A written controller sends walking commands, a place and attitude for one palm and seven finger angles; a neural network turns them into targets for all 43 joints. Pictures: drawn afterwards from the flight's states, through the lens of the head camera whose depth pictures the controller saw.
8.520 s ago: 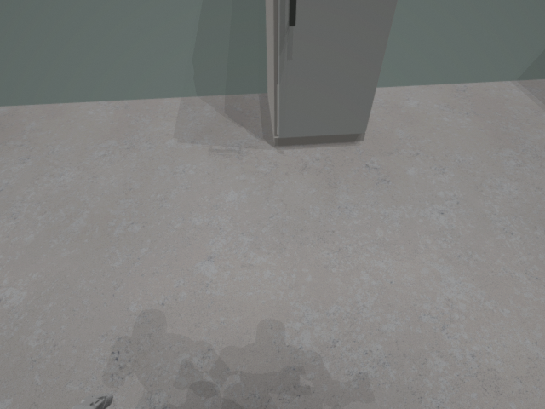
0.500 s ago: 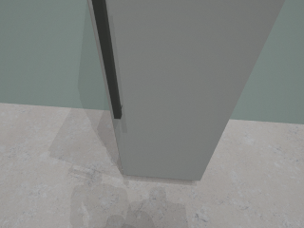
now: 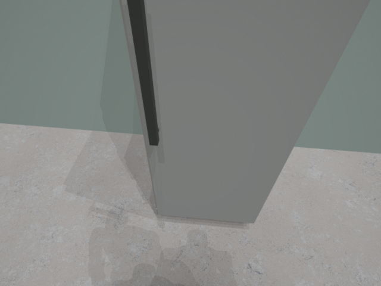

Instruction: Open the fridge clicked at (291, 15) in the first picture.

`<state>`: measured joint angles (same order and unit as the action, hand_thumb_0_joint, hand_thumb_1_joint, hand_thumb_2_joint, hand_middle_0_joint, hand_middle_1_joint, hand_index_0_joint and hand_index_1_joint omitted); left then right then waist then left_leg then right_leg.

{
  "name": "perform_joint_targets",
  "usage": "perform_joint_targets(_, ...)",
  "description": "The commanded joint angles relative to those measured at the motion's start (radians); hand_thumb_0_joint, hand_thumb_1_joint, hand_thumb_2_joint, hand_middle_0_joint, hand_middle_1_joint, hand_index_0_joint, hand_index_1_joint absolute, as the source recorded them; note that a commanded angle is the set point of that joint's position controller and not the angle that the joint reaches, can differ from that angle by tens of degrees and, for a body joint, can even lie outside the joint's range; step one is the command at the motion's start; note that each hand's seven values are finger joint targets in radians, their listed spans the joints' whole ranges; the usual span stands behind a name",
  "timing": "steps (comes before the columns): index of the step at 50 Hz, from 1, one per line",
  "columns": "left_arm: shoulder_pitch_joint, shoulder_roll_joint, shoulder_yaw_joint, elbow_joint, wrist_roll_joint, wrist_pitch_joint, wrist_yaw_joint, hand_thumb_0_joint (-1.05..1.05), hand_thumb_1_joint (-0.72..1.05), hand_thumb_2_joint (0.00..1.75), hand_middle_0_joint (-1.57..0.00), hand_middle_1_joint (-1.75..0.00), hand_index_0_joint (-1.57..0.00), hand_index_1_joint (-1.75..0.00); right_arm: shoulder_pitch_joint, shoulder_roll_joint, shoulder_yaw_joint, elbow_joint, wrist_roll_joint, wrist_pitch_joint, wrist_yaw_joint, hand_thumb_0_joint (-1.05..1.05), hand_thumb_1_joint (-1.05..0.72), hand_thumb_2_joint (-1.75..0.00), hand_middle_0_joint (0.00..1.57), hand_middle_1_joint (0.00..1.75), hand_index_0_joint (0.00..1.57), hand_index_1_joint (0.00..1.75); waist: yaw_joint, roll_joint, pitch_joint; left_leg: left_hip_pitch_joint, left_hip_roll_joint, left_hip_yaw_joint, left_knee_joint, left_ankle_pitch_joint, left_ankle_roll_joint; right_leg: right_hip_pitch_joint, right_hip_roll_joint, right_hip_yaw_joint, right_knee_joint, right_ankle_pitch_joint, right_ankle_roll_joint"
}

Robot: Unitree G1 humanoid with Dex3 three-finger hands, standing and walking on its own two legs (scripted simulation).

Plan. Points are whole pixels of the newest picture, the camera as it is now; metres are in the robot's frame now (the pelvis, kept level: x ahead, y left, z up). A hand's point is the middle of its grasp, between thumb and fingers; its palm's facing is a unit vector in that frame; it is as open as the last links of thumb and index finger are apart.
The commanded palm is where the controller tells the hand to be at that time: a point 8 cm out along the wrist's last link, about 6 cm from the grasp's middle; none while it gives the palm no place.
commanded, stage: look again from close up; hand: left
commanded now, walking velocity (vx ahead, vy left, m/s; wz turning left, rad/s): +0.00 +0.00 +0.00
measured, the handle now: (147, 71) +0.56 +0.15 +0.18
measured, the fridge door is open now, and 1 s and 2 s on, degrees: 0 0 0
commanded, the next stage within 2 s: raise the hand to about handle height in 1.80 s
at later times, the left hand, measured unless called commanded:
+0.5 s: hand out of the picture +0.00 +0.16 -0.18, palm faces +0.03 -0.99 -0.17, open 7.4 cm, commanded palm none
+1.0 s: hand out of the picture +0.00 +0.16 -0.18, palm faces +0.03 -0.99 -0.16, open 7.4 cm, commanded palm none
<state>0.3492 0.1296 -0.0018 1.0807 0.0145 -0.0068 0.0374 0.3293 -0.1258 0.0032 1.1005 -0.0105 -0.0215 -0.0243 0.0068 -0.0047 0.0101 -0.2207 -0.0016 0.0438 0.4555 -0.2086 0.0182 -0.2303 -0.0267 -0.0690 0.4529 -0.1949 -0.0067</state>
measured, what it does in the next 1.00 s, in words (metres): stands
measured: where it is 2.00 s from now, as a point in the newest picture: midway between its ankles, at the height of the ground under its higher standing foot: outside the picture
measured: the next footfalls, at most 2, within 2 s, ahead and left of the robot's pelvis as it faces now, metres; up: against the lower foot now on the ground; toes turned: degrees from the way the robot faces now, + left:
none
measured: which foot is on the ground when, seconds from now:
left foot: down 0.00-1.00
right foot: down 0.00-1.00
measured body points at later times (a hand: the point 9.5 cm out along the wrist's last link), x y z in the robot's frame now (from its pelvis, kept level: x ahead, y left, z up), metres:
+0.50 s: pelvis +0.01 +0.00 +0.00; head +0.01 +0.01 +0.45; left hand +0.00 +0.22 -0.16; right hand +0.00 -0.21 -0.16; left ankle +0.02 +0.11 -0.74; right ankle +0.03 -0.12 -0.74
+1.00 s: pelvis +0.02 +0.00 +0.00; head +0.02 +0.01 +0.45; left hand +0.00 +0.21 -0.16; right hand +0.01 -0.21 -0.16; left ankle +0.02 +0.11 -0.74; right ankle +0.03 -0.12 -0.74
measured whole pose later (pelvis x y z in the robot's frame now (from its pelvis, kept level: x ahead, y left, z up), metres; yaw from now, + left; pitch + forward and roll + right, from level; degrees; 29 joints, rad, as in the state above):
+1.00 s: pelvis +0.02 +0.00 +0.00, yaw -1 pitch -1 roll +0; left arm 0.33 0.13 -0.01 1.09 0.01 -0.01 0.04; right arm 0.30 -0.13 0.00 1.12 -0.01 -0.02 -0.03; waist 0.01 -0.01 0.03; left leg -0.19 0.00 0.06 0.43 -0.22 0.02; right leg -0.21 -0.02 -0.05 0.43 -0.21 0.00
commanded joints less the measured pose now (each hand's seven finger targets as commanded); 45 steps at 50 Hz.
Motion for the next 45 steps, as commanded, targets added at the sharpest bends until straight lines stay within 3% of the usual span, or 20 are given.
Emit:
perform_joint_targets(1,0.068,0.088,0.018,-0.029,0.004,-0.017,0.002,0.0,0.9,0.9,-0.2,-0.3,-0.2,-0.3,0.056,-0.096,-0.016,-0.031,-0.002,-0.008,-0.003,0.0,-0.9,-0.9,0.2,0.3,0.2,0.3,0.0,-0.006,0.086,-0.102,0.094,-0.112,-0.142,-0.093,0.009,0.012,-0.08,0.107,-0.099,-0.061,-0.027)
perform_joint_targets(6,0.062,0.091,0.018,-0.03,0.003,-0.02,0.002,0.0,0.9,0.9,-0.2,-0.3,-0.2,-0.3,0.053,-0.093,-0.016,-0.028,-0.001,-0.009,-0.003,0.0,-0.9,-0.9,0.2,0.3,0.2,0.3,-0.004,-0.015,0.077,-0.072,0.09,-0.098,-0.125,-0.036,0.007,0.006,-0.086,0.109,-0.107,-0.049,-0.028)
perform_joint_targets(18,0.056,0.091,0.017,-0.026,0.003,-0.018,0.001,0.0,0.9,0.9,-0.2,-0.3,-0.2,-0.3,0.04,-0.097,-0.016,-0.022,-0.002,-0.009,-0.003,0.0,-0.9,-0.9,0.2,0.3,0.2,0.3,-0.002,0.012,0.084,-0.07,0.095,-0.101,-0.145,-0.06,0.007,0.011,-0.081,0.111,-0.108,-0.044,-0.026)
perform_joint_targets(45,0.059,0.088,0.015,-0.017,0.003,-0.021,0.002,0.0,0.9,0.9,-0.2,-0.3,-0.2,-0.3,0.034,-0.09,-0.016,-0.007,-0.001,-0.01,-0.005,0.0,-0.9,-0.9,0.2,0.3,0.2,0.3,0.001,-0.01,0.076,-0.036,0.096,-0.086,-0.133,0.002,0.007,0.022,-0.082,0.109,-0.107,-0.003,-0.024)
